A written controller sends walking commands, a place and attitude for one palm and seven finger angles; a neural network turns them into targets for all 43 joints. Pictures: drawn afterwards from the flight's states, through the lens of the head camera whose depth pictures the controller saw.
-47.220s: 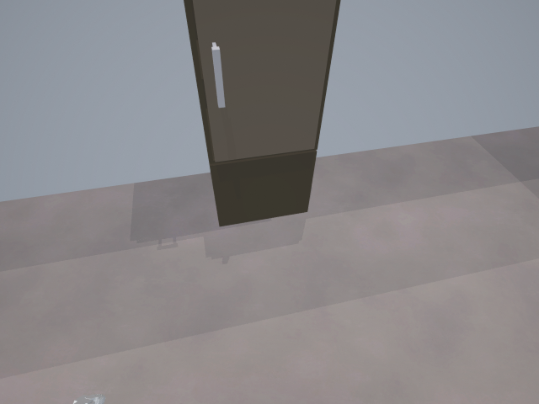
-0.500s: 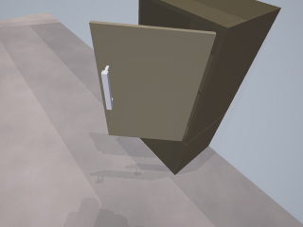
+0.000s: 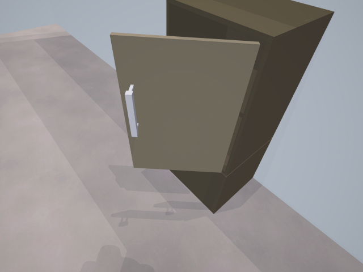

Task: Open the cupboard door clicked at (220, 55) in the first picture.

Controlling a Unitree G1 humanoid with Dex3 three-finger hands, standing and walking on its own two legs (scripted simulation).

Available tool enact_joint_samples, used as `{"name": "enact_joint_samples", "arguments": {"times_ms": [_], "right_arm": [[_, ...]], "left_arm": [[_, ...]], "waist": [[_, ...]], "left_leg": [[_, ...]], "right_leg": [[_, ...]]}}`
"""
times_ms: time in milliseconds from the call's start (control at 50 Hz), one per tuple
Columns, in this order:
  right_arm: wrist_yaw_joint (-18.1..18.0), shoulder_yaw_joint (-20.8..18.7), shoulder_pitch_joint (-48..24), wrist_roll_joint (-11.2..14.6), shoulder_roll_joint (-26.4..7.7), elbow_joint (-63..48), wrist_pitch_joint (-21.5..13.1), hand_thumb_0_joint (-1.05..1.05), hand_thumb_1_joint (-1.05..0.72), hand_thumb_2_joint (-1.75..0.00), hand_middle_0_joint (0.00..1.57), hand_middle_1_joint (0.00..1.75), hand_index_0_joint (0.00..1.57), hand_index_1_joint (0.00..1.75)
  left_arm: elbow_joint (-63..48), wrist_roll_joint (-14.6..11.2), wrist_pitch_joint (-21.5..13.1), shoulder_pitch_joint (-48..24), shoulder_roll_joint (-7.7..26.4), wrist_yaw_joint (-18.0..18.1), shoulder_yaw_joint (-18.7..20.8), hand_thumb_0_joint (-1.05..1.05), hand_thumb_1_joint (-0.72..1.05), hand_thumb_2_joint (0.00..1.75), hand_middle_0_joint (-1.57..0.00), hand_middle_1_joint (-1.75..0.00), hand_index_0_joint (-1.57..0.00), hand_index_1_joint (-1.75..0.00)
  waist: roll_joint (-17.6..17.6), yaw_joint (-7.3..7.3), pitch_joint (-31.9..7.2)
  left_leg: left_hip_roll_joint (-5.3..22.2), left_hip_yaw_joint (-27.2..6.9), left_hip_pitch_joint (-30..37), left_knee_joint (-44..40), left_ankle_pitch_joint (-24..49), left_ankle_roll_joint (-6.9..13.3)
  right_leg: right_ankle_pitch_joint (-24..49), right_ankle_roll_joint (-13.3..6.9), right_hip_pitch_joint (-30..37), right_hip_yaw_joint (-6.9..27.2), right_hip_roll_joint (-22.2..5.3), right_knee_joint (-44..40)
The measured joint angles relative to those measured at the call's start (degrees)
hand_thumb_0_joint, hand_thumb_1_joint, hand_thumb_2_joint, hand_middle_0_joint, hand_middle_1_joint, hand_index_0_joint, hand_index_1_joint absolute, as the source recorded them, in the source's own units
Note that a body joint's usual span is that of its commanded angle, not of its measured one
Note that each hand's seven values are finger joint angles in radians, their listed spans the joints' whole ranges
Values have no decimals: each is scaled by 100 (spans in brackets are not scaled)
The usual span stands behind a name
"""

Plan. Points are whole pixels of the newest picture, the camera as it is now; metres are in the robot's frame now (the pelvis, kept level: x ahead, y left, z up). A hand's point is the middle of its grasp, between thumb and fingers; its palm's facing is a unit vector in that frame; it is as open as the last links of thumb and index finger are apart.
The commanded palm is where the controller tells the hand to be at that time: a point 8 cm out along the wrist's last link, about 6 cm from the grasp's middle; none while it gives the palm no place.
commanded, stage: shuffle to correct the standing spot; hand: left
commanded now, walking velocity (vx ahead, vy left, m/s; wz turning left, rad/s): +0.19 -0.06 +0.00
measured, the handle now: (133, 111) +0.59 +0.20 +0.00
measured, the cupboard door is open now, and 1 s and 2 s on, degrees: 46 46 46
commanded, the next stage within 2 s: come to a stop and stand still in 0.08 s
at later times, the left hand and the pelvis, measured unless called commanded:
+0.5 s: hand out of the picture +0.03 +0.14 -0.19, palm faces +0.05 -0.99 -0.13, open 7.4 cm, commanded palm none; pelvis +0.05 +0.00 +0.00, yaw -1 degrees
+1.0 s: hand out of the picture +0.03 +0.15 -0.16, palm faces -0.02 -0.97 -0.26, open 7.4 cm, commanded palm none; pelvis +0.00 -0.03 -0.01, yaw -1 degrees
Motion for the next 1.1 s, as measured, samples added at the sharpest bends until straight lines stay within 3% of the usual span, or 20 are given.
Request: {"name": "enact_joint_samples", "arguments": {"times_ms": [120,280,440,620,700,800,940,1100], "right_arm": [[-16,-47,115,-5,-17,-27,-28,0,-91,-90,20,30,20,30],[-44,-8,220,12,-11,-51,-80,0,-91,-90,20,30,20,30],[-230,108,19,55,154,41,-179,1,-92,-90,20,30,20,30],[-194,-9,-255,66,19,-175,-41,1,-93,-90,20,30,20,30],[-92,46,-137,18,-152,-569,-62,1,-93,-90,20,30,20,30],[-30,87,-127,-15,-314,-764,-4,1,-92,-90,20,30,20,30],[61,130,-132,-48,-409,-842,-10,0,-92,-90,20,30,20,30],[48,181,65,-39,-367,-557,-37,0,-91,-90,20,30,20,30]], "left_arm": [[-26,-15,-27,220,-58,-62,74,1,91,89,-20,-30,-20,-30],[-8,-83,-84,397,-197,-34,102,1,91,89,-20,-30,-20,-30],[-22,-115,-38,-140,-269,97,-16,1,91,89,-20,-30,-20,-30],[-344,-80,75,-713,116,178,74,2,93,89,-20,-30,-20,-30],[-472,-95,72,-806,310,154,8,2,92,89,-20,-30,-20,-30],[-517,-91,36,-805,368,44,-69,1,92,89,-20,-30,-20,-30],[-541,-89,19,-656,277,-47,-152,1,91,89,-20,-30,-20,-30],[-390,-119,-21,-578,121,-89,-193,1,91,89,-20,-30,-20,-30]], "waist": [[61,21,-10],[82,37,-23],[-70,9,168],[-20,-63,394],[122,-108,290],[333,-85,111],[395,-107,-43],[285,-94,56]], "left_leg": [[81,53,-14,243,-165,-34],[222,-30,-137,850,-556,-136],[69,9,235,322,-449,-67],[83,74,52,369,-314,-55],[122,16,-205,678,-376,-66],[121,19,-157,632,-295,-104],[138,40,-175,333,-50,-195],[213,-25,-192,179,49,-304]], "right_leg": [[-53,-82,-32,82,82,207],[-143,35,3,82,225,444],[-34,112,276,117,101,116],[49,146,62,161,100,198],[-46,-33,-180,99,130,515],[-5,-5,-185,107,126,574],[95,-99,-318,144,169,501],[178,-172,-338,84,253,373]]}}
